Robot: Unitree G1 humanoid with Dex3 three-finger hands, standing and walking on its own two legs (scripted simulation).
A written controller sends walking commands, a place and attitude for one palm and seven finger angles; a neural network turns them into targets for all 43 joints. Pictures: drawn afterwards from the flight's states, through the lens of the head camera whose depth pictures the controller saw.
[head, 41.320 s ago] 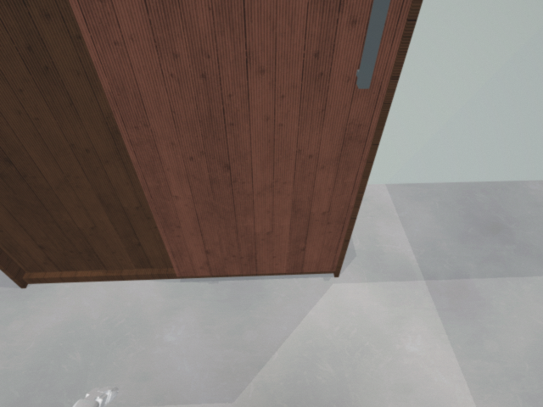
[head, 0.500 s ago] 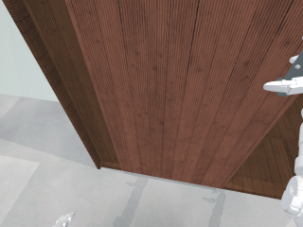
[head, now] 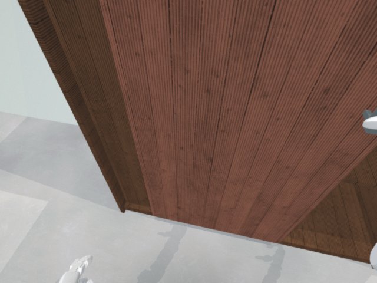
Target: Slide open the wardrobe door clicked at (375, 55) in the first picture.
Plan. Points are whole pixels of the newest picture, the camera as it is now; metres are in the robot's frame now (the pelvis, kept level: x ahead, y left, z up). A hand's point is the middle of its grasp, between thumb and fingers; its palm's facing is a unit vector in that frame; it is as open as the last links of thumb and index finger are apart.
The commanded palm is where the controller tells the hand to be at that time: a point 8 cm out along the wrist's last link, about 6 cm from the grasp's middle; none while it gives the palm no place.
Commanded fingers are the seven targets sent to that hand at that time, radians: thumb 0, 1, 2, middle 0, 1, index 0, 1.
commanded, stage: slip the hand off the handle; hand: right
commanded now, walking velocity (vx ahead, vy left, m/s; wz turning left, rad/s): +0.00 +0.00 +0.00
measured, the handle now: out of the picture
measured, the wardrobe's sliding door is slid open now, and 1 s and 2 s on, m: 0.46 0.44 0.44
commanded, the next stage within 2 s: draw the hand back to the body in 0.98 s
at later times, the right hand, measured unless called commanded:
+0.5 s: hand out of the picture +0.39 -0.41 +0.24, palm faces +0.45 +0.87 -0.18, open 14.6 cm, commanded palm +0.32 -0.43 +0.24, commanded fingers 0.00 0.55 -0.20 0.25 1.15 0.25 1.15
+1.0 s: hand out of the picture +0.27 -0.40 +0.23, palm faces +0.52 +0.85 -0.12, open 14.7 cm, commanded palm +0.23 -0.42 +0.24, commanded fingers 0.00 0.55 -0.20 0.25 1.15 0.25 1.15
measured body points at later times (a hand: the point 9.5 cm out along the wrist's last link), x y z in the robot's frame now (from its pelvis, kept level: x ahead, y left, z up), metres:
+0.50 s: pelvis +0.01 -0.02 +0.00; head +0.05 -0.03 +0.45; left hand +0.05 +0.27 -0.11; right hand +0.36 -0.45 +0.25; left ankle -0.04 +0.10 -0.73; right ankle +0.08 -0.14 -0.73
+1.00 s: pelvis +0.00 -0.03 +0.01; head -0.01 -0.03 +0.46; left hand +0.23 +0.17 -0.06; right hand +0.24 -0.44 +0.24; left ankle -0.04 +0.10 -0.73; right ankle +0.08 -0.14 -0.73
